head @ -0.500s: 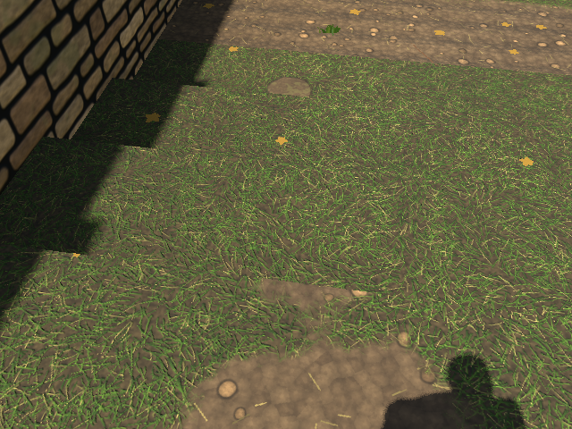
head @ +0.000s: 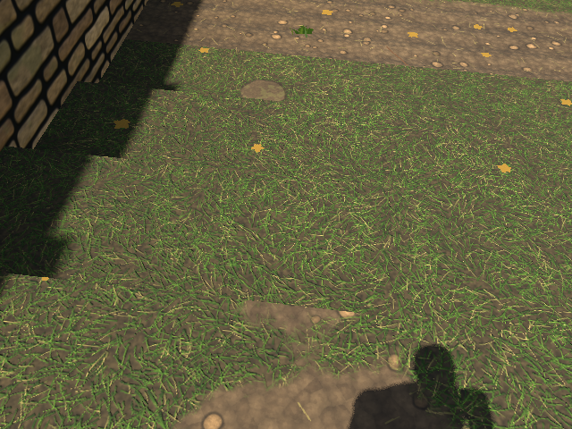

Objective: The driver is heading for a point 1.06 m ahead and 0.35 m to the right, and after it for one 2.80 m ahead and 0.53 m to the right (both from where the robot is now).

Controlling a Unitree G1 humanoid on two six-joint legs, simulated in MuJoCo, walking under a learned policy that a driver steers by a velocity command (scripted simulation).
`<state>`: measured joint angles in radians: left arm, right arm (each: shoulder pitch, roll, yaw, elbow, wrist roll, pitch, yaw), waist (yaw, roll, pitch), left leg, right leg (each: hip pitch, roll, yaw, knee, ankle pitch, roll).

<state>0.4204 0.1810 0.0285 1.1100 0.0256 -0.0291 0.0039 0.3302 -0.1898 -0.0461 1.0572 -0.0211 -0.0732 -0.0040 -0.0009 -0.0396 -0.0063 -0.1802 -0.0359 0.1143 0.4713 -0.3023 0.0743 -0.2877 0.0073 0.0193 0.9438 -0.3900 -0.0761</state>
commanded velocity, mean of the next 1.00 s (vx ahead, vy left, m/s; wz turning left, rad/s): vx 0.22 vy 0.00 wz -0.48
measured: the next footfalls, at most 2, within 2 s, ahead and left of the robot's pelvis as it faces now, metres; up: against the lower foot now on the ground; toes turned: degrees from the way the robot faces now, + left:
right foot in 0.50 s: +0.41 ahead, -0.13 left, -0.17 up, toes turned -21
left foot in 1.02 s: +0.52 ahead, +0.02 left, -0.17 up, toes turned -29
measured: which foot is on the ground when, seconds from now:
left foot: down 0.00-0.48, up 0.50-1.00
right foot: up 0.00-0.48, down 0.50-1.00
